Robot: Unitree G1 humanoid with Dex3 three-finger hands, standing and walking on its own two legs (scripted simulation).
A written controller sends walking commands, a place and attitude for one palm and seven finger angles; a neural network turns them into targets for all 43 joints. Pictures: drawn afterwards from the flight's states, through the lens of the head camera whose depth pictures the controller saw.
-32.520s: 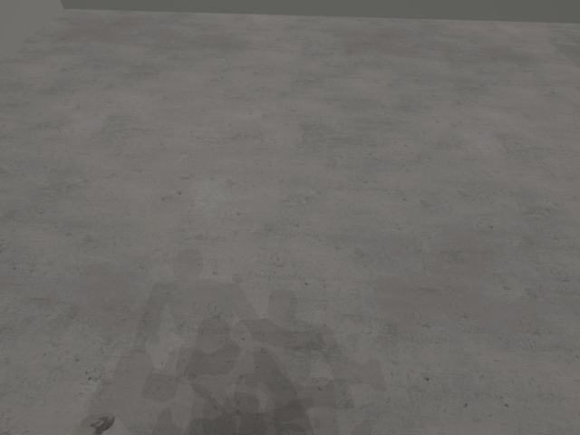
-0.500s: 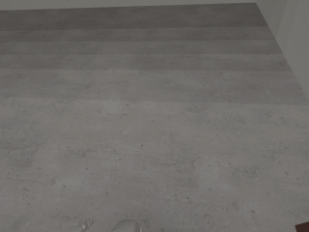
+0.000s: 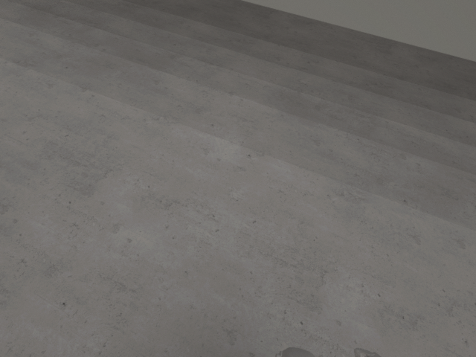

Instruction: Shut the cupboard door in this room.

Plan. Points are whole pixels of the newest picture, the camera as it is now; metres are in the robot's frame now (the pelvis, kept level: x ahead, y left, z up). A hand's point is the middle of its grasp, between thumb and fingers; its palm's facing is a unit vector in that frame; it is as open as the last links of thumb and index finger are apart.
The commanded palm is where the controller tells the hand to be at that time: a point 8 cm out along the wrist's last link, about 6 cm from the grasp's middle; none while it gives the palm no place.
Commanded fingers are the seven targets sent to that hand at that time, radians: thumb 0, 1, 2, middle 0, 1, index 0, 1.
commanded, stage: turn or walk to find it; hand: left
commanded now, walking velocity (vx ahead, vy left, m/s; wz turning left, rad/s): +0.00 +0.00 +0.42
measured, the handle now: out of the picture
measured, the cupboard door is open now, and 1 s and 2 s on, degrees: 87 87 87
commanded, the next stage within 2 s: none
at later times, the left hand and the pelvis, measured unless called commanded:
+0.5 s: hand out of the picture +0.03 +0.16 -0.15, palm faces +0.22 -0.94 -0.26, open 7.3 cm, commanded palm none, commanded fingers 0.00 0.90 0.90 -0.20 -0.30 -0.20 -0.30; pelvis -0.01 -0.04 +0.00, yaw +13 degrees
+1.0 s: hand out of the picture -0.07 +0.22 -0.17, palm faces +0.44 -0.86 -0.25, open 7.4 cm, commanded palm none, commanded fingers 0.00 0.90 0.90 -0.20 -0.30 -0.20 -0.30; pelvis -0.04 +0.00 +0.00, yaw +24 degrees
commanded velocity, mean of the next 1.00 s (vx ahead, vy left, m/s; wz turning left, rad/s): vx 0.00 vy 0.00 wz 0.42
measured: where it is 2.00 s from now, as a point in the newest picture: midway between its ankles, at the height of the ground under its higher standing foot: outside the picture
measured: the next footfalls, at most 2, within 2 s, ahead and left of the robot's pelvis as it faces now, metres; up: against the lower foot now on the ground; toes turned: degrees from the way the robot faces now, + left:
right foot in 0.28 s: +0.05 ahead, -0.14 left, +0.00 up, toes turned +2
left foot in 0.70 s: -0.03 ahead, +0.11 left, +0.00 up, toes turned +23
